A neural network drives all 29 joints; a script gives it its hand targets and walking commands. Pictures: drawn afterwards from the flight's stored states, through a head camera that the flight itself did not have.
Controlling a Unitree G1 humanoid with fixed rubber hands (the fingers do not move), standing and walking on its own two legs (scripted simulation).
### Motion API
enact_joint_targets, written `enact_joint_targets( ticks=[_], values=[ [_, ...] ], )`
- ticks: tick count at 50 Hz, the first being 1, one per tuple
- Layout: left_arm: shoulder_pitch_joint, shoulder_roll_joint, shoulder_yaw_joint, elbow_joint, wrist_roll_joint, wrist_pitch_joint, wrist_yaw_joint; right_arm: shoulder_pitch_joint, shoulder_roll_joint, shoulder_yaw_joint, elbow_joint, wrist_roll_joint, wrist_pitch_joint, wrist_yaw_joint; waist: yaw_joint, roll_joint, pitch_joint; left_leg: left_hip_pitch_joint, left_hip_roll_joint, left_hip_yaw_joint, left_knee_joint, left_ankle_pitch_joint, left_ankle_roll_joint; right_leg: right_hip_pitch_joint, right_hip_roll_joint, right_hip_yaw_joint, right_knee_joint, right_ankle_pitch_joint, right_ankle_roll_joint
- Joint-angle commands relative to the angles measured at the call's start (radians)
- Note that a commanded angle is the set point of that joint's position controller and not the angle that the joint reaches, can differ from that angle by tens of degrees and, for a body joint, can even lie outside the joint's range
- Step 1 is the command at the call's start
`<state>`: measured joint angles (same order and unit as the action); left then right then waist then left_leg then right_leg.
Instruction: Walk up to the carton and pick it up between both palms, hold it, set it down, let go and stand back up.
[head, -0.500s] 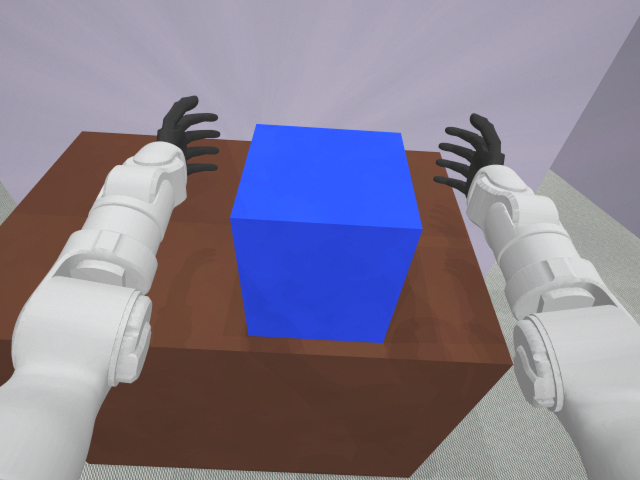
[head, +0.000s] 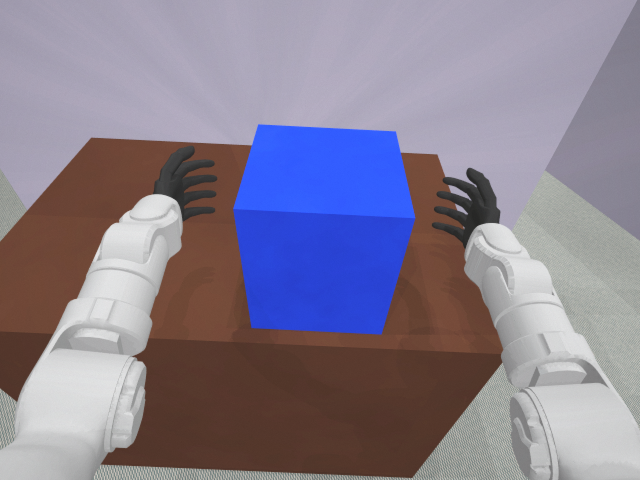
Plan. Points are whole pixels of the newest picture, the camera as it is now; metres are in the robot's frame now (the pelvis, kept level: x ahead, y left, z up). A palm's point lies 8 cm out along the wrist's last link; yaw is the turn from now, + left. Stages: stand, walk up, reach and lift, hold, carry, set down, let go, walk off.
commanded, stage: set down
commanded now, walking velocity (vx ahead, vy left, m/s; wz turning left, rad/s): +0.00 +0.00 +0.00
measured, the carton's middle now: (321, 232) +0.48 +0.00 +0.06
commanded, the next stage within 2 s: none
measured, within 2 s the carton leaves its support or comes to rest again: neither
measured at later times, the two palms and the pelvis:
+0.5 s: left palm (159, 280) +0.35 +0.21 +0.09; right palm (489, 296) +0.34 -0.21 +0.09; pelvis +0.01 +0.00 +0.00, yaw +0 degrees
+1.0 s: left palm (142, 352) +0.28 +0.22 +0.05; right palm (489, 366) +0.27 -0.20 +0.04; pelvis +0.03 +0.01 +0.00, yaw -1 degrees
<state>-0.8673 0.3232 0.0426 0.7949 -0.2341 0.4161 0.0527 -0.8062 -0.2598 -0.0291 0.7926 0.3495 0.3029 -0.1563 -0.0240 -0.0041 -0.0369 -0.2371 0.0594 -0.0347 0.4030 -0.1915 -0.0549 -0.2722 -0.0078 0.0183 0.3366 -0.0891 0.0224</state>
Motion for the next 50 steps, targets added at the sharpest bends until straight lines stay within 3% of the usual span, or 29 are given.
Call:
enact_joint_targets(
  ticks=[1,2,3,4,6,8,9,12,15,19,23,25,26,28,30,32,36,38,40,43,45,49,50],
  values=[
    [-0.41,0.149,0.035,-0.258,-0.01,-0.067,0.001,-0.418,-0.122,-0.029,-0.268,-0.007,-0.053,0.006,0.009,0.021,-0.437,0.02,-0.092,0.087,-0.064,0.05,0.027,0.287,0.065,-0.036,0.005,0.051,-0.013],
    [-0.336,0.134,0.055,-0.299,0.004,-0.068,0.002,-0.35,-0.121,-0.026,-0.303,-0.001,-0.062,0.008,0.014,0.033,-0.458,0.034,-0.097,0.09,-0.061,0.093,0.023,0.323,0.068,-0.033,0.011,0.092,-0.008],
    [-0.379,0.143,0.05,-0.331,0.005,-0.065,0.005,-0.389,-0.137,-0.041,-0.33,-0.005,-0.07,0.008,0.013,0.055,-0.478,0.047,-0.097,0.089,-0.057,0.111,0.018,0.312,0.072,-0.043,0.018,0.099,-0.012],
    [-0.23,0.104,0.056,-0.364,0.023,-0.05,0.001,-0.266,-0.123,-0.028,-0.346,-0.006,-0.079,0.007,0.01,0.043,-0.472,0.108,-0.095,0.087,-0.048,0.201,0.01,0.344,0.079,-0.046,0.016,0.18,-0.009],
    [-0.364,0.155,0.058,-0.343,0.015,-0.029,-0.008,-0.383,-0.139,-0.067,-0.357,-0.045,-0.068,0.0,-0.005,0.016,-0.447,0.055,-0.1,0.094,-0.043,0.138,0.014,0.301,0.076,-0.049,0.018,0.127,-0.001],
    [-0.297,0.134,0.048,-0.333,0.006,-0.023,-0.009,-0.321,-0.127,-0.065,-0.34,-0.046,-0.054,0.009,0.002,0.009,-0.363,0.03,-0.095,0.089,-0.07,0.042,0.023,0.278,0.075,-0.046,-0.002,0.015,-0.01],
    [-0.222,0.107,0.054,-0.368,0.018,-0.027,-0.01,-0.235,-0.113,-0.063,-0.355,-0.053,-0.061,0.008,-0.003,0.004,-0.351,0.034,-0.095,0.087,-0.075,0.05,0.021,0.299,0.073,-0.044,0.001,0.035,-0.012],
    [-0.111,0.086,0.059,-0.578,0.026,-0.024,-0.008,-0.129,-0.122,-0.059,-0.501,-0.038,-0.093,0.006,-0.005,0.048,-0.463,0.138,-0.101,0.095,-0.039,0.239,-0.003,0.339,0.083,-0.054,0.02,0.188,-0.005],
    [0.021,0.081,0.083,-0.67,0.041,0.017,-0.026,-0.029,-0.133,-0.054,-0.582,-0.033,-0.098,0.007,-0.01,0.029,-0.424,0.202,-0.106,0.092,-0.027,0.34,-0.01,0.346,0.092,-0.065,0.013,0.255,0.0],
    [0.15,0.06,0.101,-0.727,0.063,0.054,-0.038,0.095,-0.101,-0.052,-0.663,-0.049,-0.087,0.007,0.002,0.002,-0.261,0.125,-0.107,0.101,-0.07,0.221,0.007,0.334,0.087,-0.051,-0.008,0.143,-0.005],
    [0.14,0.069,0.09,-0.811,0.033,0.022,-0.022,0.125,-0.079,-0.064,-0.762,-0.063,-0.09,0.029,0.021,0.009,-0.26,0.105,-0.103,0.099,-0.087,0.156,0.018,0.279,0.076,-0.048,-0.012,0.064,-0.016],
    [0.147,0.073,0.086,-0.844,0.02,-0.005,-0.017,0.15,-0.085,-0.08,-0.803,-0.067,-0.096,0.038,0.011,0.03,-0.289,0.107,-0.099,0.096,-0.088,0.127,0.021,0.271,0.07,-0.037,-0.012,0.045,-0.018],
    [0.23,0.052,0.088,-0.844,0.024,-0.015,-0.014,0.226,-0.065,-0.061,-0.787,-0.061,-0.098,0.046,0.027,0.031,-0.266,0.121,-0.098,0.095,-0.093,0.125,0.02,0.274,0.07,-0.041,-0.014,0.032,-0.021],
    [0.311,0.036,0.08,-0.873,0.027,-0.035,-0.018,0.311,-0.048,-0.049,-0.82,-0.061,-0.11,0.051,0.032,0.02,-0.281,0.138,-0.1,0.096,-0.091,0.175,0.022,0.303,0.065,-0.025,-0.013,0.087,-0.017],
    [0.372,0.038,0.09,-0.867,0.044,-0.05,-0.026,0.363,-0.061,-0.047,-0.839,-0.07,-0.127,0.047,0.03,0.046,-0.281,0.15,-0.104,0.098,-0.086,0.211,0.01,0.322,0.06,-0.023,-0.013,0.135,-0.016],
    [0.423,0.035,0.094,-0.885,0.031,-0.068,-0.027,0.401,-0.05,-0.052,-0.869,-0.087,-0.141,0.047,0.041,0.008,-0.255,0.142,-0.104,0.101,-0.095,0.187,0.016,0.324,0.061,-0.021,-0.017,0.114,-0.012],
    [0.485,0.032,0.07,-0.934,0.017,-0.107,-0.022,0.486,-0.038,-0.074,-0.926,-0.12,-0.169,0.045,0.036,0.011,-0.224,0.136,-0.097,0.096,-0.105,0.162,0.013,0.302,0.06,-0.02,-0.027,0.071,-0.018],
    [0.571,0.01,0.055,-0.952,0.017,-0.123,-0.023,0.561,-0.049,-0.075,-0.954,-0.121,-0.19,0.05,0.047,0.021,-0.223,0.168,-0.094,0.095,-0.107,0.217,0.004,0.302,0.065,-0.022,-0.027,0.101,-0.02],
    [0.58,0.014,0.047,-0.969,-0.007,-0.141,-0.029,0.575,-0.037,-0.072,-0.985,-0.131,-0.2,0.049,0.034,-0.016,-0.207,0.145,-0.093,0.093,-0.1,0.215,0.004,0.305,0.066,-0.02,-0.032,0.096,-0.018],
    [0.718,-0.004,0.044,-0.954,0.008,-0.168,-0.034,0.704,-0.018,-0.054,-0.977,-0.143,-0.217,0.057,0.051,-0.024,-0.144,0.152,-0.098,0.091,-0.11,0.25,0.006,0.31,0.061,-0.013,-0.039,0.134,-0.017],
    [0.731,0.0,0.04,-0.946,0.017,-0.188,-0.041,0.737,-0.012,-0.056,-0.947,-0.15,-0.226,0.055,0.041,-0.019,-0.113,0.165,-0.099,0.093,-0.115,0.227,0.004,0.296,0.059,-0.007,-0.05,0.121,-0.016],
    [0.822,-0.021,0.018,-0.987,0.026,-0.254,-0.033,0.833,-0.001,-0.048,-0.959,-0.144,-0.272,0.072,0.06,0.029,-0.102,0.169,-0.089,0.09,-0.11,0.275,-0.008,0.295,0.058,-0.002,-0.055,0.095,-0.032],
    [0.856,-0.031,0.008,-0.968,0.035,-0.269,-0.032,0.868,-0.006,-0.055,-0.943,-0.155,-0.284,0.079,0.051,0.025,-0.087,0.174,-0.084,0.083,-0.108,0.28,-0.011,0.286,0.059,-0.004,-0.06,0.088,-0.031]
  ],
)
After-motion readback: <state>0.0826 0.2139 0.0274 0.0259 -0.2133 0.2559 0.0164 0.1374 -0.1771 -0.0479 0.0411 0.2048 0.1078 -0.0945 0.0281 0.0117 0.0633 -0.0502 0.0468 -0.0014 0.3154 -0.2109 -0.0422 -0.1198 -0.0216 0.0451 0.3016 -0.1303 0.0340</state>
